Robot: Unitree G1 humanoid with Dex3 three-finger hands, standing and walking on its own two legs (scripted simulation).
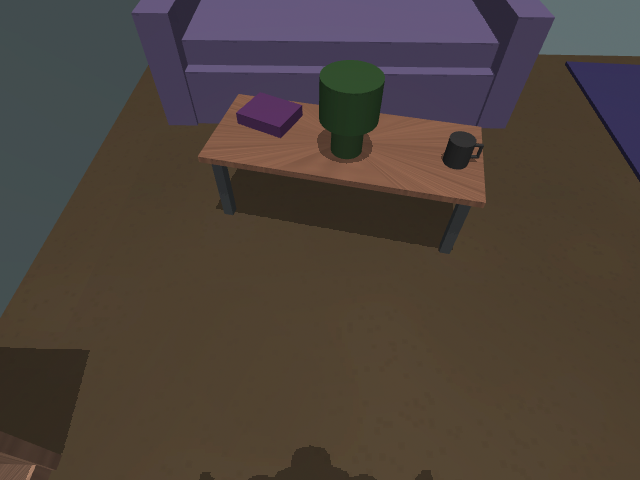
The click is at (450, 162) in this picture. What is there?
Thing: mug
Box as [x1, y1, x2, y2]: [443, 131, 483, 169]
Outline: 462,131 457,131 450,135 443,156 443,162 447,166 458,169 466,166 470,157 477,158 479,156 483,144 476,144 476,140 471,134
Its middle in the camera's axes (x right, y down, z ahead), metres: +0.52 -0.31 +1.38
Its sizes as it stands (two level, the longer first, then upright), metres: 0.124 0.090 0.098
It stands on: a support 0.33 m high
